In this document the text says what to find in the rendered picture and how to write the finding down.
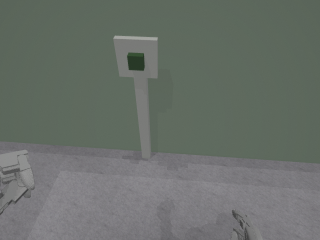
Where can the button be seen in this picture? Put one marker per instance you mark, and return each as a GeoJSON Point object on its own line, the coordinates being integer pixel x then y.
{"type": "Point", "coordinates": [136, 61]}

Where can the panel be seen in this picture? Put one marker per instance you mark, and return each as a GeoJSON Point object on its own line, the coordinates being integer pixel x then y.
{"type": "Point", "coordinates": [149, 46]}

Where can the left robot hand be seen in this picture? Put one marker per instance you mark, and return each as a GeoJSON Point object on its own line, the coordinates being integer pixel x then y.
{"type": "Point", "coordinates": [17, 173]}

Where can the right robot hand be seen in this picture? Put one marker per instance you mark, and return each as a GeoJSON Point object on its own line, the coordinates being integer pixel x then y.
{"type": "Point", "coordinates": [250, 232]}

